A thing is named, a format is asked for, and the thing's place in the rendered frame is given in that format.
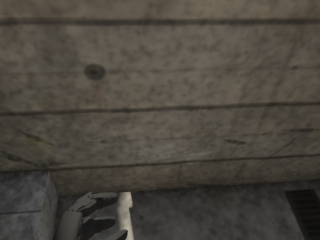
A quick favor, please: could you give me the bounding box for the left robot hand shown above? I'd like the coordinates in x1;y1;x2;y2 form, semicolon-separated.
52;192;128;240

